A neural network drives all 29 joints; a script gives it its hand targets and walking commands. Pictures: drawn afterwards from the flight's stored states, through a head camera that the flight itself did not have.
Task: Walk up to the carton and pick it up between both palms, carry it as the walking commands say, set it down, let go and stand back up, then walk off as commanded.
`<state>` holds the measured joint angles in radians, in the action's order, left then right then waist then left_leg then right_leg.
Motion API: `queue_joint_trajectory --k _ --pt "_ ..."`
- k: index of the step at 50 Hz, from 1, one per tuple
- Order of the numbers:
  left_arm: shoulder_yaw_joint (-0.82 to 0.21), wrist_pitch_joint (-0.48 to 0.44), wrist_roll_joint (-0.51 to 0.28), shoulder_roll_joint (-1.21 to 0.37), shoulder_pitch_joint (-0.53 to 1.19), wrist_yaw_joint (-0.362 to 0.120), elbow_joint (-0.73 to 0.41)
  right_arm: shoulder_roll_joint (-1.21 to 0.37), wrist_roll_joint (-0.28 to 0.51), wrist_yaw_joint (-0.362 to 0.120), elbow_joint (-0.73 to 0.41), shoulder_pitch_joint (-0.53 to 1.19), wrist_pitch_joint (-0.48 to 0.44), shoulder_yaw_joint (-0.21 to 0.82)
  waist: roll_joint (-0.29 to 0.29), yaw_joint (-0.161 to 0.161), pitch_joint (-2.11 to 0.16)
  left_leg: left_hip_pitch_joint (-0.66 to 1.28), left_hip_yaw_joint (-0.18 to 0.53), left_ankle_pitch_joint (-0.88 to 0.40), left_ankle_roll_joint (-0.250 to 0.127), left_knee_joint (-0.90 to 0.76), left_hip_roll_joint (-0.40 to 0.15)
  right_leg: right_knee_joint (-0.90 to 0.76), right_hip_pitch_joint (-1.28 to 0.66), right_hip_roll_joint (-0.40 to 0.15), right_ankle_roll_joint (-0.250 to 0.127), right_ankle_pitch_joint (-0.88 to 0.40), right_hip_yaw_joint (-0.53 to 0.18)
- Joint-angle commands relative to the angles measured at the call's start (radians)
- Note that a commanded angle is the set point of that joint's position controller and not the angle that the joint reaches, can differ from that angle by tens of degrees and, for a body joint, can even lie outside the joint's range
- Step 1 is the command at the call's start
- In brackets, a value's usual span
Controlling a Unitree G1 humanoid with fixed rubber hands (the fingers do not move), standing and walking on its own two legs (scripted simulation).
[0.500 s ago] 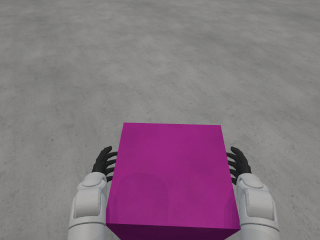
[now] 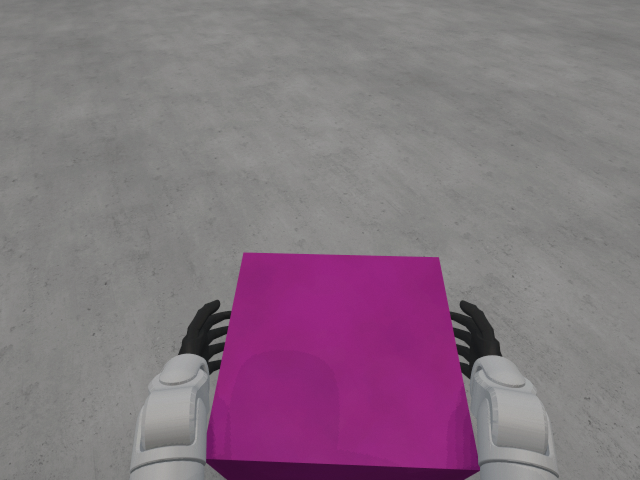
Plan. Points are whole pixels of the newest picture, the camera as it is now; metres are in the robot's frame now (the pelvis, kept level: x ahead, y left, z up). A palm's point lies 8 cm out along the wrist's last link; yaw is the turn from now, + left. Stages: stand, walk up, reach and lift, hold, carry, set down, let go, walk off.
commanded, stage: reach and lift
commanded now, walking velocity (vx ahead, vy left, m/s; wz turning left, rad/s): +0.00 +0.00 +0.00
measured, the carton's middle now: (337, 378) +0.29 +0.00 -0.03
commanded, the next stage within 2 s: hold in 0.04 s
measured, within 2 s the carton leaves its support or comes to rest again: neither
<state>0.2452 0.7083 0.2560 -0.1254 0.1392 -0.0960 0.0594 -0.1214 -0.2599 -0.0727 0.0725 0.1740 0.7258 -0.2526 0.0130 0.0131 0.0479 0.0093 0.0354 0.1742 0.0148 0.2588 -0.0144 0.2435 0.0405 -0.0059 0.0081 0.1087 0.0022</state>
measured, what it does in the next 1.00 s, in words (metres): stands, turning right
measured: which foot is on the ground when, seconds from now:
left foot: down 0.00-0.84, up 0.86-1.00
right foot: down 0.00-1.00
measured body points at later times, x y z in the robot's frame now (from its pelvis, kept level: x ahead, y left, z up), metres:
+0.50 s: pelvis +0.00 +0.00 +0.00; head -0.03 +0.00 +0.45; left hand +0.28 +0.17 +0.03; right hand +0.28 -0.18 +0.03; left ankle -0.01 +0.13 -0.75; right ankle +0.02 -0.12 -0.75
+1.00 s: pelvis -0.01 -0.02 -0.03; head +0.00 -0.03 +0.42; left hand +0.37 +0.02 +0.07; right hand +0.25 -0.32 +0.08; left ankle -0.01 +0.11 -0.72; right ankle +0.02 -0.11 -0.75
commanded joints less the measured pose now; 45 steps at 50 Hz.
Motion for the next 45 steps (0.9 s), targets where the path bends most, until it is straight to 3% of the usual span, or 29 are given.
queue_joint_trajectory --k 1,26,27,28,31,33,34,35,36,37,39,40,41,42,43,44,45 --pt "-0.577 -0.018 -0.21 -0.685 0.425 -0.164 -0.039 -0.721 0.229 -0.181 -0.033 0.394 -0.013 0.59 -0.011 -0.001 -0.21 -0.072 0.013 -0.171 -0.016 -0.043 0.113 0.006 -0.159 0.109 0.006 -0.173 -0.028" --pt "-0.571 -0.017 -0.215 -0.7 0.447 -0.165 -0.01 -0.726 0.227 -0.188 -0.013 0.412 -0.016 0.579 -0.007 -0.009 -0.195 -0.076 0.007 -0.132 -0.017 -0.045 0.109 0.005 -0.138 0.108 0.002 -0.118 -0.025" --pt "-0.626 -0.009 -0.291 -0.709 0.567 -0.169 -0.053 -0.763 0.272 -0.189 -0.067 0.45 -0.014 0.627 -0.032 -0.018 -0.373 -0.111 -0.017 -0.01 0.002 0.15 -0.112 0.156 0.028 -0.135 -0.021 -0.069 -0.034" --pt "-0.608 -0.001 -0.274 -0.734 0.543 -0.17 0.002 -0.767 0.263 -0.191 -0.035 0.438 -0.002 0.62 -0.043 -0.016 -0.367 -0.141 -0.009 0.019 0.008 0.2 -0.114 0.181 0.109 -0.141 -0.03 -0.044 -0.073" --pt "-0.625 0.034 -0.291 -0.721 0.547 -0.165 -0.009 -0.756 0.273 -0.174 -0.041 0.452 0.025 0.633 -0.031 -0.021 -0.304 -0.232 -0.016 0.096 -0.001 0.263 -0.131 0.269 0.302 -0.138 -0.036 -0.01 -0.124" --pt "-0.675 0.073 -0.332 -0.75 0.563 -0.15 -0.097 -0.761 0.298 -0.153 -0.113 0.454 0.053 0.659 0.026 -0.017 -0.317 -0.204 0.024 0.056 -0.034 0.239 -0.186 0.382 0.42 -0.09 -0.015 -0.054 -0.095" --pt "-0.7 0.096 -0.355 -0.758 0.591 -0.138 -0.144 -0.751 0.311 -0.137 -0.154 0.469 0.072 0.67 0.072 -0.012 -0.346 -0.182 0.053 -0.009 -0.06 0.225 -0.244 0.468 0.459 -0.053 -0.002 -0.067 -0.047" --pt "-0.72 0.116 -0.377 -0.75 0.687 -0.122 -0.172 -0.724 0.322 -0.114 -0.18 0.552 0.086 0.678 0.135 -0.009 -0.369 -0.193 0.096 -0.076 -0.098 0.203 -0.32 0.575 0.491 -0.029 0.006 0.068 -0.012" --pt "-0.734 0.144 -0.394 -0.744 0.721 -0.108 -0.184 -0.704 0.33 -0.092 -0.187 0.569 0.109 0.681 0.192 -0.013 -0.358 -0.237 0.128 -0.14 -0.133 0.183 -0.398 0.647 0.521 -0.021 0.005 0.312 0.016" --pt "-0.744 0.168 -0.416 -0.735 0.781 -0.09 -0.199 -0.689 0.346 -0.069 -0.205 0.631 0.129 0.688 0.195 -0.013 -0.342 -0.276 0.109 -0.19 -0.147 0.185 -0.432 0.662 0.518 -0.035 -0.003 0.392 0.041" --pt "-0.729 0.211 -0.464 -0.695 0.939 -0.032 -0.208 -0.656 0.384 -0.011 -0.221 0.833 0.171 0.694 0.144 -0.026 -0.33 -0.342 -0.026 -0.202 -0.101 0.261 -0.388 0.54 0.424 -0.041 -0.017 0.305 0.057" --pt "-0.703 0.242 -0.472 -0.673 0.908 -0.002 -0.192 -0.642 0.386 0.017 -0.196 0.815 0.204 0.667 0.129 -0.029 -0.352 -0.363 -0.088 -0.156 -0.057 0.328 -0.345 0.471 0.352 -0.012 -0.021 0.251 0.053" --pt "-0.679 0.272 -0.474 -0.66 0.879 0.025 -0.184 -0.636 0.385 0.04 -0.166 0.776 0.237 0.634 0.055 -0.031 -0.384 -0.37 -0.15 -0.099 -0.007 0.443 -0.294 0.357 0.273 -0.025 -0.025 0.173 -0.005" --pt "-0.648 0.299 -0.463 -0.634 0.833 0.051 -0.175 -0.633 0.379 0.058 -0.143 0.72 0.272 0.613 -0.177 -0.027 -0.4 -0.506 -0.218 0.136 0.057 0.629 -0.178 0.233 0.165 -0.177 -0.077 -0.032 -0.282" --pt "-0.61 0.332 -0.434 -0.623 0.701 0.067 -0.117 -0.621 0.375 0.068 -0.142 0.685 0.308 0.602 -0.343 -0.026 -0.408 -0.646 -0.182 0.53 0.105 0.762 -0.038 0.185 0.098 -0.318 -0.165 -0.328 -0.586" --pt "-0.597 0.352 -0.436 -0.632 0.698 0.076 -0.134 -0.65 0.387 0.078 -0.14 0.695 0.325 0.596 -0.224 -0.023 -0.442 -0.655 -0.085 0.528 0.108 0.828 -0.048 0.208 0.061 -0.302 -0.177 -0.346 -0.545" --pt "-0.588 0.352 -0.442 -0.635 0.833 0.091 -0.161 -0.673 0.423 0.086 -0.171 0.84 0.324 0.615 -0.158 -0.024 -0.451 -0.646 -0.066 0.486 0.102 0.83 -0.055 0.211 0.072 -0.273 -0.167 -0.29 -0.473"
